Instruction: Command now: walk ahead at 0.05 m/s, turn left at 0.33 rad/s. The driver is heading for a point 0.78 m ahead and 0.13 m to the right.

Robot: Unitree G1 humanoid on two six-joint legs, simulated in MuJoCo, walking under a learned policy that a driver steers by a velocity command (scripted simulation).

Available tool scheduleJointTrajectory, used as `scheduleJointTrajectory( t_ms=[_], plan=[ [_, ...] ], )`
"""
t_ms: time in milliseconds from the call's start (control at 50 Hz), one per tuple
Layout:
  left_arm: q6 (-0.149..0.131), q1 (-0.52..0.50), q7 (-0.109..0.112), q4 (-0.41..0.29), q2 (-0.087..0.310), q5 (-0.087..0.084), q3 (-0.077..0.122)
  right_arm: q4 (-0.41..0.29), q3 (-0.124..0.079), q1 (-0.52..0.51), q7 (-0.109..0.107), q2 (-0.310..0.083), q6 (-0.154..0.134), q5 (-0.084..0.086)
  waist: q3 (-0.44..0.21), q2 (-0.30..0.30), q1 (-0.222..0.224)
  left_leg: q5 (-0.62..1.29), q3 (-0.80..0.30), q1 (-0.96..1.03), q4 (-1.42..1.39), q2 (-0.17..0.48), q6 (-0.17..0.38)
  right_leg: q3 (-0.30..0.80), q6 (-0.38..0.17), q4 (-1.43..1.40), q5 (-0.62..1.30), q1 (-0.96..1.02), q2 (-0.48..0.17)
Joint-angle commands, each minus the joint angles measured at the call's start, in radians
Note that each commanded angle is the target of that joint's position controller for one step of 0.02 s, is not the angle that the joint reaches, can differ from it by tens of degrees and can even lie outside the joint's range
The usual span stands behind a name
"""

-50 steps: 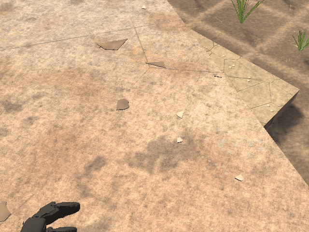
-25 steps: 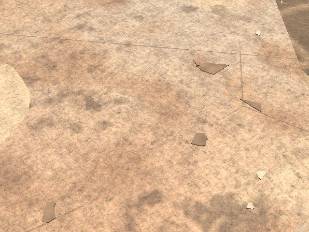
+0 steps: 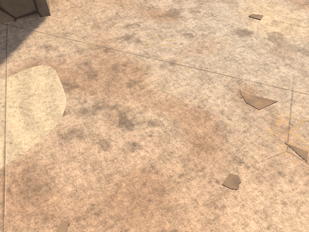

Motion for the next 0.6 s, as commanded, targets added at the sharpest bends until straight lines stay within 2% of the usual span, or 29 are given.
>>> scheduleJointTrajectory(
  t_ms=[20, 40, 60, 80, 100, 120, 160, 200, 240, 280, 300, 320, 340, 360, 380, 440, 600],
  plan=[
    [-0.028, 0.035, -0.003, -0.077, 0.162, 0.026, 0.041, -0.064, 0.001, 0.041, -0.003, -0.047, -0.011, -0.016, -0.149, 0.007, 0.003, 0.03, -0.139, 0.027, 0.088, 0.144, 0.042, 0.158, -0.102, -0.224, 0.312, 0.255, -0.208],
    [-0.016, 0.003, 0.0, -0.07, 0.213, 0.049, 0.053, -0.074, -0.001, 0.09, -0.002, -0.048, -0.02, -0.012, -0.107, -0.244, -0.057, -0.318, 0.009, -0.119, 0.211, 0.002, -0.018, 0.344, -0.271, -0.235, 0.526, 0.277, -0.354],
    [-0.017, 0.026, -0.001, -0.072, 0.145, 0.046, 0.04, -0.07, -0.018, 0.058, -0.002, -0.124, -0.029, -0.022, -0.125, -0.238, -0.002, -0.422, 0.015, -0.146, 0.391, 0.049, -0.065, 0.437, -0.369, -0.257, 0.501, 0.254, -0.414],
    [-0.018, 0.029, -0.002, -0.072, 0.134, 0.033, 0.037, -0.059, -0.036, 0.035, -0.003, -0.167, -0.026, -0.008, -0.11, -0.169, 0.016, -0.391, 0.014, -0.164, 0.502, 0.054, -0.082, 0.377, -0.355, -0.244, 0.468, 0.257, -0.371],
    [-0.016, 0.014, -0.001, -0.069, 0.133, 0.019, 0.038, -0.04, -0.038, 0.036, -0.007, -0.149, -0.016, -0.004, -0.102, -0.12, 0.009, -0.352, 0.016, -0.178, 0.551, 0.061, -0.1, 0.305, -0.312, -0.226, 0.438, 0.264, -0.318],
    [-0.013, -0.004, 0.0, -0.068, 0.122, 0.003, 0.034, -0.035, -0.034, 0.035, -0.009, -0.129, -0.004, -0.007, -0.086, -0.117, 0.007, -0.318, 0.014, -0.185, 0.558, 0.072, -0.117, 0.256, -0.286, -0.219, 0.426, 0.262, -0.29],
    [-0.001, -0.034, -0.001, -0.061, 0.099, 0.003, 0.024, -0.028, -0.012, 0.038, -0.005, -0.059, 0.005, -0.004, -0.081, -0.126, -0.01, -0.272, 0.069, -0.104, 0.438, 0.091, -0.135, 0.148, -0.248, -0.214, 0.447, 0.225, -0.218],
    [0.012, -0.026, -0.002, -0.051, 0.091, 0.004, 0.025, -0.032, 0.008, 0.007, 0.0, -0.01, 0.001, -0.003, -0.1, -0.179, 0.012, -0.246, 0.132, -0.016, 0.245, 0.113, -0.141, 0.095, -0.239, -0.2, 0.468, 0.241, -0.181],
    [0.021, 0.016, -0.002, -0.035, 0.107, 0.0, 0.03, -0.029, 0.006, -0.007, 0.006, -0.021, -0.002, 0.004, -0.117, -0.21, 0.037, -0.174, 0.152, 0.047, 0.087, 0.117, -0.135, 0.114, -0.255, -0.186, 0.453, 0.278, -0.193],
    [0.024, 0.019, -0.004, -0.025, 0.102, -0.013, 0.026, -0.002, 0.002, 0.031, 0.01, -0.028, -0.004, 0.001, -0.105, -0.191, 0.011, 0.034, 0.176, 0.161, -0.169, 0.109, -0.101, 0.11, -0.229, -0.17, 0.361, 0.248, -0.178],
    [0.016, 0.054, -0.007, -0.013, 0.094, -0.013, 0.022, -0.002, 0.0, 0.026, 0.01, -0.05, -0.005, -0.01, -0.101, -0.162, 0.021, 0.115, 0.139, 0.231, -0.212, 0.132, -0.074, 0.114, -0.186, -0.178, 0.274, 0.203, -0.169],
    [0.004, 0.066, -0.013, -0.012, 0.081, 0.004, 0.014, -0.012, -0.007, 0.03, 0.004, -0.101, -0.004, -0.022, -0.117, -0.077, 0.036, 0.253, 0.055, 0.309, -0.179, 0.218, -0.039, 0.082, -0.131, -0.144, 0.164, 0.136, -0.141],
    [-0.01, 0.098, -0.02, -0.013, 0.043, 0.018, 0.005, 0.007, -0.017, 0.011, 0.004, -0.136, -0.002, -0.028, -0.117, 0.105, 0.089, 0.211, 0.021, 0.253, -0.13, 0.255, 0.022, -0.016, -0.075, -0.142, 0.02, 0.135, -0.055],
    [-0.013, 0.044, -0.02, -0.006, 0.055, 0.029, 0.003, 0.001, -0.002, -0.01, 0.013, -0.064, -0.007, -0.029, -0.095, 0.109, 0.052, 0.06, 0.014, 0.156, -0.158, 0.246, 0.044, -0.04, -0.034, -0.13, -0.01, 0.2, -0.042],
    [-0.011, 0.008, -0.02, -0.003, 0.068, 0.024, 0.009, 0.007, 0.009, -0.014, 0.017, -0.034, -0.014, -0.036, -0.057, 0.088, 0.041, -0.012, 0.02, 0.119, -0.173, 0.229, 0.028, -0.041, -0.023, -0.127, 0.009, 0.207, -0.04],
    [0.002, 0.015, -0.005, 0.014, 0.066, 0.014, 0.011, 0.03, 0.009, 0.005, 0.013, -0.048, -0.038, -0.029, -0.003, 0.092, 0.039, 0.006, 0.039, 0.079, -0.169, 0.207, -0.006, -0.034, -0.033, -0.12, 0.061, 0.209, -0.045],
    [0.009, 0.042, 0.007, 0.086, 0.058, 0.006, 0.017, 0.078, 0.018, 0.043, 0.005, -0.029, -0.052, -0.021, 0.008, 0.042, 0.033, 0.051, 0.05, 0.091, -0.156, 0.191, -0.008, -0.035, -0.022, -0.124, 0.1, 0.229, -0.045]
  ],
)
